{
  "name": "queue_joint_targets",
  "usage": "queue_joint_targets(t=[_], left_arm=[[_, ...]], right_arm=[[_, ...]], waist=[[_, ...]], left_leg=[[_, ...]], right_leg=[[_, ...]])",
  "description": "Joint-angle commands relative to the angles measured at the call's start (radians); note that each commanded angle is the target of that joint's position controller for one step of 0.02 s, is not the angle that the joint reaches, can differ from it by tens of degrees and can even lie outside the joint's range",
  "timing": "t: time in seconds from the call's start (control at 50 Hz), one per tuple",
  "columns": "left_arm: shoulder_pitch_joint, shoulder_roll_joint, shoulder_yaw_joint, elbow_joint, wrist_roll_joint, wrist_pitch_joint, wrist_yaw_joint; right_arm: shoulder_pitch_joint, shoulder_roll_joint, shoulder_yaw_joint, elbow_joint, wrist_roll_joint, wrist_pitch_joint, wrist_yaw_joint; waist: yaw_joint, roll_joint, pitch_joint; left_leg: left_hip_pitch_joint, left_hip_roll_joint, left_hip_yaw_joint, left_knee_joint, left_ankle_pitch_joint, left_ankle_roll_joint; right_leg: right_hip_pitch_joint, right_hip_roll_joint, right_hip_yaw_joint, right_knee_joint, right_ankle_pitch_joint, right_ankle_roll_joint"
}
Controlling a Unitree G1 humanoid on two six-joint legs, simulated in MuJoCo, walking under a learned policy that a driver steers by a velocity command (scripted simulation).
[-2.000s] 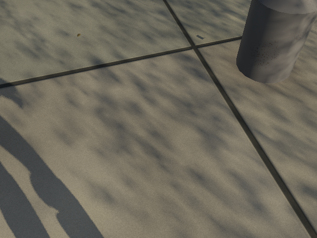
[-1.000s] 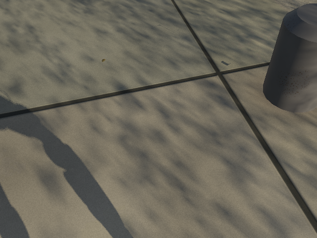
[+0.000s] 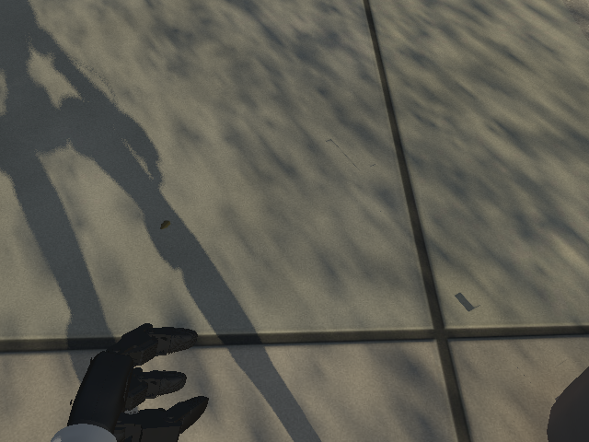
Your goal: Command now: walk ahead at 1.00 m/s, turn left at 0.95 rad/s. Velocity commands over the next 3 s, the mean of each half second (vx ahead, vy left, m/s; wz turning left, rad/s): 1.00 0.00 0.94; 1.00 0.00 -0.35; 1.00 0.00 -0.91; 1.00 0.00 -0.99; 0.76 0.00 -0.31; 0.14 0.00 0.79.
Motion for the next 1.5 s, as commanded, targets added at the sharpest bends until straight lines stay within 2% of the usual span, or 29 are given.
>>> queue_joint_targets(t=[0.02, 0.04, 0.06, 0.08, 0.12, 0.2, 0.4, 0.48, 0.5, 0.52, 0.54, 0.58, 0.7, 0.84, 0.92, 0.94, 0.96, 0.98, 1.0, 1.02, 1.06, 1.18, 1.28, 1.34, 1.36, 1.38, 1.4, 1.44, 1.5], left_arm=[[0.288, 0.207, 0.091, 0.019, -0.005, -0.027, 0.029], [0.534, 0.283, 0.127, 0.065, 0.014, -0.032, 0.049], [0.616, 0.356, 0.147, 0.084, 0.058, -0.028, 0.057], [0.481, 0.365, 0.162, 0.078, 0.045, -0.017, 0.046], [0.341, 0.162, 0.126, 0.059, 0.025, -0.004, 0.033], [0.458, 0.087, 0.108, 0.19, 0.005, -0.029, 0.017], [0.532, 0.213, 0.132, 0.263, 0.007, -0.05, 0.025], [0.487, 0.286, 0.144, 0.233, 0.01, -0.001, 0.042], [0.485, 0.215, 0.136, 0.221, 0.008, -0.004, 0.029], [0.627, 0.13, 0.103, 0.119, -0.031, -0.014, 0.02], [0.44, 0.211, 0.116, 0.105, -0.032, -0.028, 0.026], [0.413, 0.157, 0.099, 0.122, -0.031, -0.021, 0.022], [0.359, 0.081, 0.095, 0.166, -0.021, 0.059, -0.022], [0.153, 0.058, 0.077, 0.122, -0.024, 0.026, -0.062], [0.495, 0.174, 0.12, 0.21, -0.006, 0.043, -0.049], [0.733, 0.231, 0.152, 0.281, -0.009, 0.044, -0.035], [0.773, 0.268, 0.173, 0.303, -0.025, 0.049, -0.015], [0.653, 0.373, 0.198, 0.279, 0.002, 0.063, -0.01], [0.613, 0.334, 0.198, 0.236, -0.012, 0.065, -0.006], [0.566, 0.258, 0.184, 0.236, -0.018, 0.068, 0.001], [0.5, 0.204, 0.166, 0.236, -0.018, 0.051, 0.007], [0.458, 0.224, 0.172, 0.203, -0.03, -0.004, 0.002], [0.5, 0.265, 0.199, 0.196, -0.035, 0.003, -0.001], [0.416, 0.323, 0.209, 0.176, -0.017, -0.002, -0.001], [0.381, 0.23, 0.182, 0.146, -0.015, -0.017, -0.001], [0.461, 0.075, 0.14, 0.074, -0.063, -0.021, -0.006], [0.471, 0.131, 0.127, 0.089, -0.043, -0.002, 0.004], [0.328, 0.188, 0.139, 0.099, -0.005, 0.022, -0.01], [0.247, 0.128, 0.123, 0.048, 0.014, 0.061, -0.053]], right_arm=[[-0.081, -0.227, -0.056, -0.063, -0.005, -0.015, 0.002], [-0.139, -0.167, -0.04, -0.095, -0.002, -0.029, 0.002], [-0.138, 0.009, 0.006, -0.155, 0.023, -0.036, -0.002], [-0.064, -0.017, 0.025, -0.192, 0.035, -0.024, -0.004], [-0.188, -0.097, 0.012, -0.164, -0.015, 0.011, 0.003], [-0.3, -0.016, 0.038, -0.244, -0.037, 0.059, 0.054], [-0.549, -0.032, 0.075, -0.352, -0.029, 0.067, 0.091], [-0.016, -0.139, 0.016, -0.173, -0.045, 0.051, 0.04], [-0.025, -0.212, -0.022, -0.14, -0.025, 0.062, 0.012], [-0.105, -0.321, -0.03, -0.201, -0.054, 0.064, 0.006], [-0.026, -0.263, -0.032, -0.209, -0.05, 0.075, -0.016], [-0.103, -0.159, -0.005, -0.141, -0.042, 0.032, -0.025], [-0.115, -0.059, 0.03, -0.074, -0.017, -0.06, 0.001], [-0.044, -0.08, 0.045, -0.033, -0.002, -0.085, -0.023], [-0.103, -0.186, 0.02, -0.057, -0.035, -0.027, -0.077], [-0.192, -0.208, 0.011, -0.089, -0.047, -0.007, -0.078], [-0.241, -0.128, 0.028, -0.093, -0.052, -0.01, -0.053], [-0.16, 0.003, 0.066, -0.195, -0.024, -0.034, -0.036], [-0.214, -0.048, 0.081, -0.243, -0.031, -0.062, -0.033], [-0.279, -0.076, 0.08, -0.246, -0.038, -0.075, -0.025], [-0.258, -0.074, 0.088, -0.251, -0.062, -0.058, -0.018], [-0.46, -0.027, 0.122, -0.346, -0.044, 0.005, 0.007], [-0.497, -0.064, 0.108, -0.361, -0.022, -0.009, -0.002], [-0.134, -0.173, 0.052, -0.268, -0.021, -0.023, -0.035], [0.1, -0.244, 0.021, -0.232, -0.042, -0.027, -0.058], [0.058, -0.322, 0.005, -0.243, -0.075, -0.023, -0.056], [-0.058, -0.284, -0.007, -0.253, -0.067, -0.01, -0.049], [-0.139, -0.112, 0.029, -0.247, -0.053, -0.002, -0.041], [-0.061, -0.068, 0.041, -0.15, -0.035, -0.022, -0.036]], waist=[[0.245, 0.046, -0.197], [0.36, -0.007, -0.322], [0.33, -0.262, -0.39], [0.221, -0.423, -0.407], [0.224, -0.098, -0.146], [0.186, -0.109, -0.022], [0.16, -0.063, 0.105], [-0.102, -0.117, -0.16], [-0.048, 0.092, -0.189], [0.108, 0.227, -0.39], [-0.006, 0.027, -0.397], [0.103, -0.092, -0.086], [0.185, -0.004, 0.12], [0.143, 0.019, 0.098], [0.342, 0.136, -0.085], [0.465, 0.114, -0.166], [0.459, -0.049, -0.13], [0.27, -0.339, -0.18], [0.307, -0.139, -0.262], [0.27, 0.039, -0.114], [0.163, 0.092, 0.027], [0.178, 0.012, 0.12], [0.243, -0.062, 0.017], [0.033, -0.031, -0.206], [-0.06, 0.057, -0.339], [0.058, 0.428, -0.455], [0.099, 0.362, -0.368], [0.085, 0.064, -0.124], [0.121, 0.118, -0.021]], left_leg=[[-0.215, 0.11, -0.109, 0.334, 0.814, 0.023], [-0.378, 0.069, -0.051, 0.633, 0.628, 0.012], [-0.691, -0.021, 0.059, 0.921, -0.099, -0.005], [-0.845, 0.039, 0.116, 1.055, -0.036, -0.002], [-0.866, 0.152, 0.178, 1.02, 0.137, -0.018], [-0.882, 0.241, 0.184, 0.974, 0.176, -0.04], [-0.636, 0.128, 0.467, 0.422, 0.379, 0.039], [0.044, 0.038, 0.34, 0.257, 0.263, 0.135], [0.277, 0.168, 0.131, 0.214, 0.157, 0.125], [0.529, 0.518, -0.433, 0.103, 0.228, 0.288], [0.456, 0.486, -0.454, -0.045, 0.105, 0.269], [0.049, 0.44, -0.211, -0.115, 0.139, 0.19], [-0.285, 0.3, 0.203, -0.285, 0.378, 0.023], [-0.064, 0.263, 0.483, -0.285, 1.081, -0.1], [0.038, 0.343, 0.485, 0.272, 1.673, -0.146], [-0.096, 0.331, 0.465, 0.616, 1.514, -0.131], [-0.34, 0.173, 0.465, 1.04, 0.597, -0.113], [-0.849, 0.038, 0.325, 1.398, -0.117, -0.179], [-0.958, 0.082, 0.159, 1.37, -0.035, -0.148], [-0.927, 0.146, 0.148, 1.238, 0.063, -0.122], [-0.825, 0.212, 0.157, 1.055, 0.088, -0.138], [-0.539, 0.254, 0.266, 0.433, 0.357, -0.207], [-0.421, 0.178, 0.25, 0.15, 0.493, -0.174], [-0.015, 0.151, 0.249, 0.145, 0.266, -0.14], [0.234, 0.336, 0.074, 0.155, -0.049, -0.11], [0.419, 0.623, -0.522, -0.084, -0.382, -0.027], [0.327, 0.629, -0.643, -0.15, -0.535, 0.016], [0.072, 0.523, -0.262, -0.112, -0.227, -0.015], [-0.072, 0.448, 0.003, -0.153, 0.074, -0.053]], right_leg=[[0.598, 0.086, -0.068, -0.04, -0.116, -0.039], [0.858, -0.065, 0.057, -0.003, -0.357, -0.068], [1.063, -0.354, 0.496, -0.139, -0.713, -0.113], [1.012, -0.422, 0.862, -0.294, -0.861, -0.192], [0.744, -0.299, 0.469, -0.269, -0.682, -0.163], [0.585, -0.214, 0.098, -0.299, -0.234, -0.107], [0.608, -0.137, -0.387, -0.336, 0.728, -0.047], [0.461, -0.196, -0.346, 0.391, 0.95, -0.085], [0.171, -0.017, -0.344, 0.79, -0.05, -0.069], [-0.153, 0.04, -0.176, 1.126, -0.501, -0.05], [-0.229, 0.042, -0.073, 1.151, -0.358, -0.057], [-0.178, -0.054, -0.045, 0.952, -0.292, -0.072], [-0.089, -0.08, -0.007, 0.621, -0.111, -0.081], [0.043, 0.053, -0.254, 0.158, 0.254, -0.171], [0.38, 0.192, -0.284, 0.151, -0.025, -0.24], [0.612, 0.174, -0.194, 0.105, -0.105, -0.29], [0.747, 0.106, -0.08, 0.095, -0.143, -0.331], [1.014, -0.106, 0.428, 0.052, -0.11, -0.529], [1.023, -0.172, 0.679, -0.178, -0.344, -0.561], [0.826, -0.146, 0.615, -0.287, -0.473, -0.473], [0.523, -0.092, 0.51, -0.321, -0.375, -0.424], [0.134, 0.109, 0.233, -0.395, -0.122, -0.345], [0.406, 0.067, 0.29, -0.264, 0.171, -0.259], [0.419, 0.105, 0.261, 0.202, 0.41, -0.191], [0.262, 0.15, 0.195, 0.534, 0.173, -0.182], [-0.047, 0.267, 0.082, 0.816, -0.487, -0.151], [-0.195, 0.158, 0.034, 0.928, -0.41, -0.166], [-0.2, 0.062, -0.012, 0.857, -0.278, -0.155], [-0.19, -0.009, -0.013, 0.804, -0.264, -0.133]])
